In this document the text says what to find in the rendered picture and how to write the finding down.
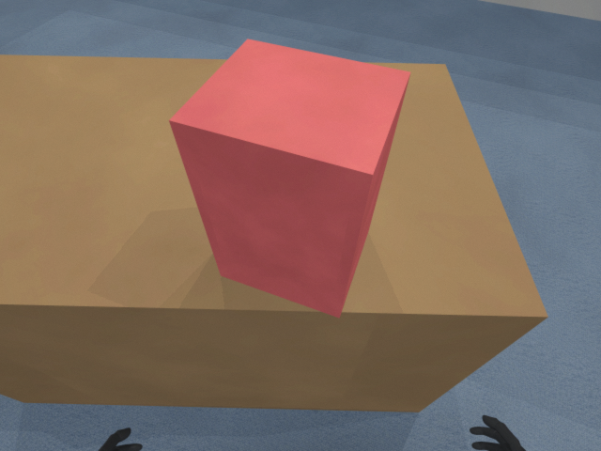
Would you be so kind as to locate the pedestal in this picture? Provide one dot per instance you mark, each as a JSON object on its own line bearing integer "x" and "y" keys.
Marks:
{"x": 110, "y": 293}

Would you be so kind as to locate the carton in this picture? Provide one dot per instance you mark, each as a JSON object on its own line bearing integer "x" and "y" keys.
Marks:
{"x": 285, "y": 151}

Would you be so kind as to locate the right robot hand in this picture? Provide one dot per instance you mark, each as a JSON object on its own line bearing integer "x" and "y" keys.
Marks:
{"x": 498, "y": 431}

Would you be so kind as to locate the left robot hand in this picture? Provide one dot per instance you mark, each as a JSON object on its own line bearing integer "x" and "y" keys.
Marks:
{"x": 119, "y": 436}

